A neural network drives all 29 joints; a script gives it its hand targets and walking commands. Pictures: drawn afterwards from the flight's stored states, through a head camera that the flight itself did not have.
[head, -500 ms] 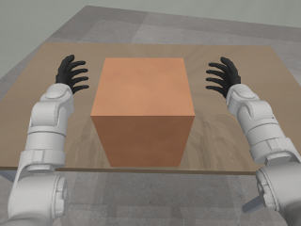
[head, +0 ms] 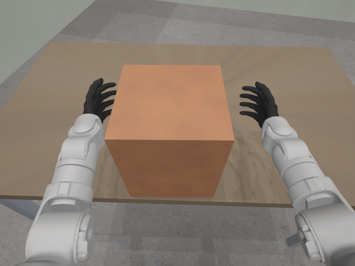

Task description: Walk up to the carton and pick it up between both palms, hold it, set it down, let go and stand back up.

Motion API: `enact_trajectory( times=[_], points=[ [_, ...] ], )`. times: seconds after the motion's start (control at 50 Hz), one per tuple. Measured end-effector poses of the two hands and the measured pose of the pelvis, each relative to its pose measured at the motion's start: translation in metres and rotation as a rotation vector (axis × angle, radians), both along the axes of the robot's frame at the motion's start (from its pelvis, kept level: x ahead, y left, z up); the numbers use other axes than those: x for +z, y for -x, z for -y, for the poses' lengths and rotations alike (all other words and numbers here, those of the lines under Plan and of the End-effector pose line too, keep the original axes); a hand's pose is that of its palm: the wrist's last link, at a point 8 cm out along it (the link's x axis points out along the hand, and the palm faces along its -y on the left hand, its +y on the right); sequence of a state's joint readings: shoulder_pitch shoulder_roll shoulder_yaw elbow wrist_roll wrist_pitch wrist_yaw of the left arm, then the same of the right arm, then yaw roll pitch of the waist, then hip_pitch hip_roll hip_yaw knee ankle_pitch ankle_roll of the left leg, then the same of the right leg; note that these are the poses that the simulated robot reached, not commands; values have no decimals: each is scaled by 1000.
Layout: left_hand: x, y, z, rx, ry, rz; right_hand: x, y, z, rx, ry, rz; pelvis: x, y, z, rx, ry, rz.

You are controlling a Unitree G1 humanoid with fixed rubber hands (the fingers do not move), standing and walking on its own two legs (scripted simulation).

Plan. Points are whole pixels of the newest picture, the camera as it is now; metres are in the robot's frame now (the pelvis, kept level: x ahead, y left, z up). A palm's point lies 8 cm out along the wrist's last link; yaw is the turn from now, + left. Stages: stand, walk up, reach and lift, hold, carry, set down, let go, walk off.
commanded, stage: reach and lift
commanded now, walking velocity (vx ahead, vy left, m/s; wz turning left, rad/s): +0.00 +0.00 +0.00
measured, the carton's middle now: (171, 136) +0.39 +0.06 +0.06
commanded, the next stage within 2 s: none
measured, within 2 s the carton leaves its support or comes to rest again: neither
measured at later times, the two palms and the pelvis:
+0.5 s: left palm (103, 123) +0.39 +0.21 +0.10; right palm (252, 117) +0.42 -0.13 +0.11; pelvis -0.01 +0.00 +0.00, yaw +0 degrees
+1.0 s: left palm (106, 123) +0.39 +0.20 +0.10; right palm (243, 120) +0.42 -0.10 +0.10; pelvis -0.01 +0.00 +0.00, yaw +0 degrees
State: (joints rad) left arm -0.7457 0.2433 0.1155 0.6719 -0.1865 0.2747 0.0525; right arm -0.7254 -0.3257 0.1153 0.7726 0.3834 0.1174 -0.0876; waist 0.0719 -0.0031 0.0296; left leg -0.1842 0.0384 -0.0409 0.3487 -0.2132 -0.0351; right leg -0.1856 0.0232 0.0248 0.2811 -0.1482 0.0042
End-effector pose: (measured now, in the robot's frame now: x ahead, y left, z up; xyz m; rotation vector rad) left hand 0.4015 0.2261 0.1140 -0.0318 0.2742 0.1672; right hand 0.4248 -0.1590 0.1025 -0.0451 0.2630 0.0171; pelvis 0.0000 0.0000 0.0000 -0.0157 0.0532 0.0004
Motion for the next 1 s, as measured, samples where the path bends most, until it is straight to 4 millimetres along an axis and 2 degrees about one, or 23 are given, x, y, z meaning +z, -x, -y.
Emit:
enact_trajectory(
  times=[0.12, 0.34, 0.5, 0.84, 1.0],
  points=[
    [-10, 3, 0, 7, 2, -19, -4, 1, -6, 1, 1, 5, 0, 0, 0, 0, 1, -3],
    [-13, 9, 19, 0, 26, -7, -4, 8, -31, 13, -27, 22, 0, 4, -2, 0, 3, 2],
    [-13, 13, 18, 24, 19, -13, 3, 7, -34, -19, -36, 38, 0, 6, -1, 0, 2, 5],
    [-12, 12, 21, 37, 16, 10, -4, 9, -54, -17, -56, 11, 0, 6, -2, 0, 3, 5],
    [-14, 12, 26, 39, 20, 11, -4, 9, -54, -32, -51, 20, 0, 6, -2, 0, 3, 5]
  ],
)
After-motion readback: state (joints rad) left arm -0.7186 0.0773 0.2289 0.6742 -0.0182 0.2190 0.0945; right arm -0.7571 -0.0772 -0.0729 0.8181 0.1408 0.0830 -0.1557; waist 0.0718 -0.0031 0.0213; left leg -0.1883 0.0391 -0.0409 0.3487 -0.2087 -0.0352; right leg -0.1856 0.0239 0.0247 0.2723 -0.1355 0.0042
